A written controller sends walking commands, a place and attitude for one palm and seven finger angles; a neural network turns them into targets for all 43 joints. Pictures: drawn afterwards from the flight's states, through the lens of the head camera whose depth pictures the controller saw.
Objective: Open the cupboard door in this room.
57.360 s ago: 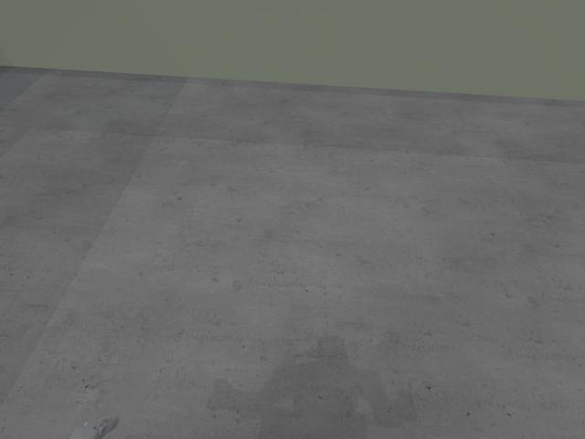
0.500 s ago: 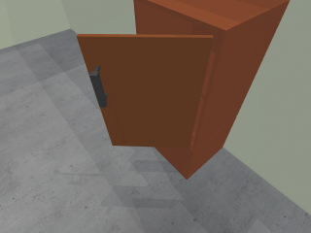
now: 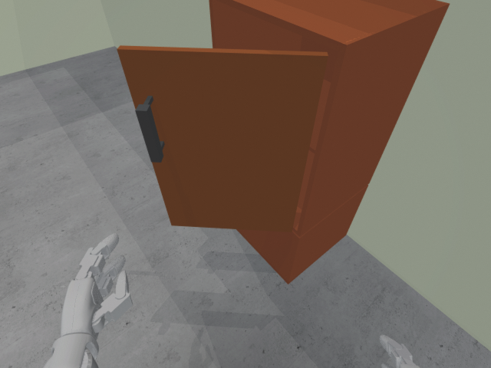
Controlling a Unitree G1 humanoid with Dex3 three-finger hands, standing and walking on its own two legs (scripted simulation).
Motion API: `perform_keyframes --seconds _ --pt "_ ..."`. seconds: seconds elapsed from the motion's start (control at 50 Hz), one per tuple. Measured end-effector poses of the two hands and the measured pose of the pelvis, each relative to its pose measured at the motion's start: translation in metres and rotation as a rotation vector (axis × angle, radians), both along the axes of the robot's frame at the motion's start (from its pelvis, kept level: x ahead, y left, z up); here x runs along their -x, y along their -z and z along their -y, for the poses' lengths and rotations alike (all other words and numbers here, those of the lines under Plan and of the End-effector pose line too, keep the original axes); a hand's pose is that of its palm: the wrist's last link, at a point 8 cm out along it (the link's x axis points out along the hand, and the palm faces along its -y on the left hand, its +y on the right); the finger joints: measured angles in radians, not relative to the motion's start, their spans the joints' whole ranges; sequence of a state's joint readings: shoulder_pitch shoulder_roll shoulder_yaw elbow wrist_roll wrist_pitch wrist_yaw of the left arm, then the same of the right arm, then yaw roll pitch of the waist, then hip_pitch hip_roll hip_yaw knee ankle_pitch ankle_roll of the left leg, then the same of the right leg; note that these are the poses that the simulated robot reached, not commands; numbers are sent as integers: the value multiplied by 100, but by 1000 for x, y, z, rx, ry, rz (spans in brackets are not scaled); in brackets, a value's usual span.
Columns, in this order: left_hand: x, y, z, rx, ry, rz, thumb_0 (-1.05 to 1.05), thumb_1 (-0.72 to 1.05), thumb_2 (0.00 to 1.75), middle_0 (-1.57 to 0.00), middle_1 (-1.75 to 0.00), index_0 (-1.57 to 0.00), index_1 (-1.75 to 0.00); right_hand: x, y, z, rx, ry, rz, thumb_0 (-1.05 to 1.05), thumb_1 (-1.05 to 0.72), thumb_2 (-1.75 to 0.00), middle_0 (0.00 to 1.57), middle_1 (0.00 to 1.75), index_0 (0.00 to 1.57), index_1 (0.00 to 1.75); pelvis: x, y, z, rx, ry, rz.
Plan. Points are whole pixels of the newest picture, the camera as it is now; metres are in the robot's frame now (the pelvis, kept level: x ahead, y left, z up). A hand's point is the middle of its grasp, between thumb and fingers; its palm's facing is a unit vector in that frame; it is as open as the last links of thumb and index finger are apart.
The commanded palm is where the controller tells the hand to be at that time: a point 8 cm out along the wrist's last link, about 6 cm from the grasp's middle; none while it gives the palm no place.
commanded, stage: raise the hand with hooked fingers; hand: left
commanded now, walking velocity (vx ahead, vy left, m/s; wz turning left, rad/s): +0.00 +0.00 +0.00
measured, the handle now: (153, 129) +0.60 +0.23 +0.07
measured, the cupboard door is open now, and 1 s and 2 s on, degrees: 47 47 47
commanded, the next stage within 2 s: move the hooked fingers beside the handle in 1.88 s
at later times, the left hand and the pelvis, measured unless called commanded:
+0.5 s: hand (120, 314) +0.21 +0.21 +0.00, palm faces -0.16 -0.98 -0.07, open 10.4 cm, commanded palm +0.18 +0.27 +0.01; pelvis -0.03 -0.01 -0.06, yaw +0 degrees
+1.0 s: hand (69, 277) +0.24 +0.27 +0.06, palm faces +0.00 -1.00 -0.06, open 13.3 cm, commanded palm +0.22 +0.32 +0.05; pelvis -0.02 +0.02 -0.03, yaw +0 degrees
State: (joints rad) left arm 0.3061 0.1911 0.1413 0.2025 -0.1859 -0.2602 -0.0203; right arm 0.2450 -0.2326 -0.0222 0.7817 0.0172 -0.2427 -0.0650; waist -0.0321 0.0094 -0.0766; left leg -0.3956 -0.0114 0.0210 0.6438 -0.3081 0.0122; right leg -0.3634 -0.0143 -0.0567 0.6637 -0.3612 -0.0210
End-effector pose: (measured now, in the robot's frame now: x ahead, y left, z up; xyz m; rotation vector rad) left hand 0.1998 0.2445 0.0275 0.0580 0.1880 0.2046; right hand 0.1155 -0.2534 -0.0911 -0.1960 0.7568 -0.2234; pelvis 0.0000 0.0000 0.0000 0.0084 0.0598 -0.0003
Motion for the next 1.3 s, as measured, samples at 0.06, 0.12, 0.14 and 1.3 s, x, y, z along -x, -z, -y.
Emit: perform_keyframes --seconds 0.06,0.12,0.14,1.3 --pt "-5 -5 1 -10 116 176 0 77 83 -21 -40 -21 -39 -31 -11 9 21 -45 135 1 -90 -90 20 30 21 30 9 16 7 -7 17 -58" --pt "17 23 4 0 241 160 0 70 81 -22 -43 -21 -43 -55 -19 16 48 -100 233 1 -90 -90 20 30 21 30 17 33 13 -8 16 -95" --pt "28 36 4 16 262 124 0 68 80 -22 -45 -22 -44 -62 -20 18 59 -115 256 1 -90 -90 20 30 21 30 19 38 14 -8 14 -104" --pt "-44 -56 -101 -1 206 206 -2 -49 30 -31 -120 -30 -119 -31 -13 -49 30 -153 102 1 -90 -90 20 31 21 30 13 16 -22 50 -9 -38"
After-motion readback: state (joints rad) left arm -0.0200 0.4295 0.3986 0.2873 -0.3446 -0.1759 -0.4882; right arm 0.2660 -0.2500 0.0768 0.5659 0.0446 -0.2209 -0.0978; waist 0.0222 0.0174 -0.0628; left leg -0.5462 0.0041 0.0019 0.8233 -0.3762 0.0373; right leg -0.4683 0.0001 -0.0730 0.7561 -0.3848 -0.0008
